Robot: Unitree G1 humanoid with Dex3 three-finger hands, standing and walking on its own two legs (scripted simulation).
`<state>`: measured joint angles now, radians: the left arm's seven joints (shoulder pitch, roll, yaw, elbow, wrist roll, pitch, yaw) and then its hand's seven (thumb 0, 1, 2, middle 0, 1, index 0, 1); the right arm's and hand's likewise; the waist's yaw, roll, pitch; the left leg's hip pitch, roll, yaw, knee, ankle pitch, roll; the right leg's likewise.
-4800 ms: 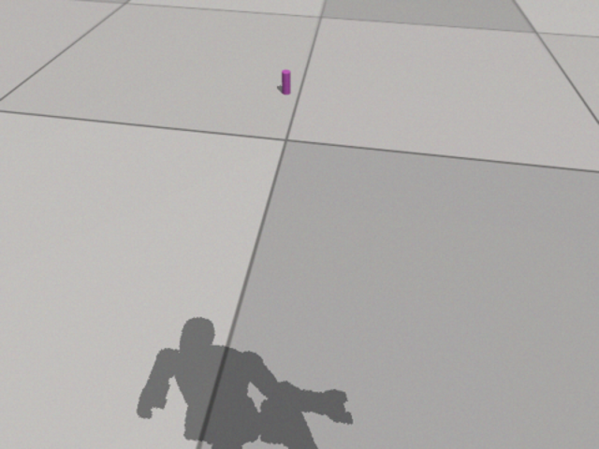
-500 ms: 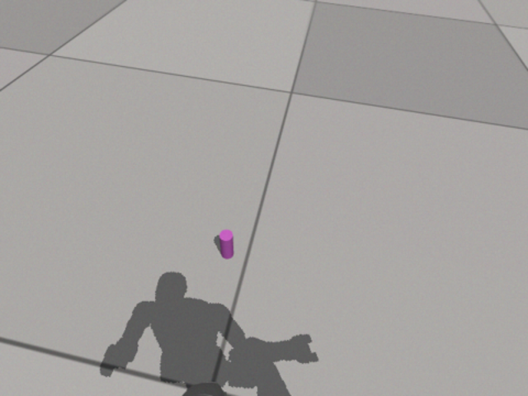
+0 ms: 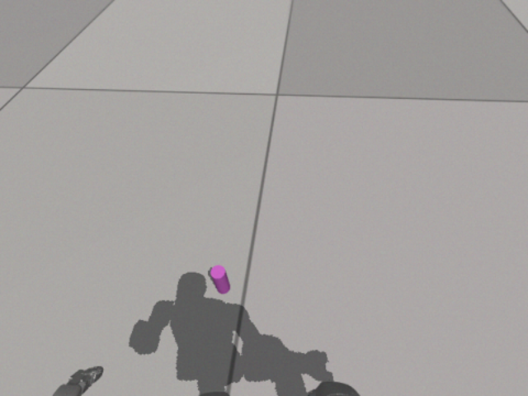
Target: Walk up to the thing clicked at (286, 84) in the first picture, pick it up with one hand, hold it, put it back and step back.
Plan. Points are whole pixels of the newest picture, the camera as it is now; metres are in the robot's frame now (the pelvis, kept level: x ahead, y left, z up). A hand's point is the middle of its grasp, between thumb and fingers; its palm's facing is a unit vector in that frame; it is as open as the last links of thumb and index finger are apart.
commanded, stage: walk up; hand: left
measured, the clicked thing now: (220, 280) +0.59 +0.22 -0.69
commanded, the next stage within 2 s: stand in 1.84 s
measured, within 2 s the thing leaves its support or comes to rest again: neither
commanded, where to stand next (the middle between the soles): +0.24 +0.03 m, yaw -1 degrees
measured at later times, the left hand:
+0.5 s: hand (99, 374) +0.18 +0.32 -0.16, palm faces -0.05 -0.94 -0.35, open 7.4 cm
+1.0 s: hand (127, 314) +0.27 +0.28 -0.13, palm faces -0.03 -0.94 -0.35, open 7.4 cm
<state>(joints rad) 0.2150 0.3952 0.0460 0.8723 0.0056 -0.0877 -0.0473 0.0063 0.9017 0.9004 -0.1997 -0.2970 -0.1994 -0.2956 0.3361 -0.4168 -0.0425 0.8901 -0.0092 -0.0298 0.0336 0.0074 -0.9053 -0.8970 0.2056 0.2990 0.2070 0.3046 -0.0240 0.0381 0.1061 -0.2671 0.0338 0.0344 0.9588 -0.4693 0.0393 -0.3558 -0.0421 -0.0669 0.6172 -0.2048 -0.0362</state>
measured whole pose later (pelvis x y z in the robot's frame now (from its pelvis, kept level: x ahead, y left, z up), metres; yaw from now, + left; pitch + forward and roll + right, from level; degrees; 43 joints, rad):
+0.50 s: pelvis +0.13 +0.04 +0.00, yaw +0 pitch -2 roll -1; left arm 0.28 0.43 0.02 0.91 0.00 -0.02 -0.01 0.01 0.90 0.90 -0.20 -0.30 -0.20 -0.30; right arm 0.24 -0.38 -0.03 0.87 -0.02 -0.06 0.02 0.00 -0.90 -0.90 0.21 0.30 0.21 0.30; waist 0.00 -0.05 0.10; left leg -0.33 0.04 0.06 0.59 -0.23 0.02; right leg -0.39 -0.03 -0.01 0.97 -0.48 -0.03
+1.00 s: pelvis +0.17 +0.03 +0.01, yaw +0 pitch -3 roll +0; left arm 0.08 0.36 -0.01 1.07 -0.01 -0.02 -0.01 0.01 0.90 0.90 -0.20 -0.30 -0.20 -0.30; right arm 0.09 -0.35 0.01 1.10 0.00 -0.02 0.02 0.01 -0.91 -0.90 0.21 0.30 0.21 0.30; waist 0.00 0.01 0.07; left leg -0.21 0.03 0.04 0.49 -0.23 -0.01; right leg -0.23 -0.05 -0.02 0.50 -0.22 0.02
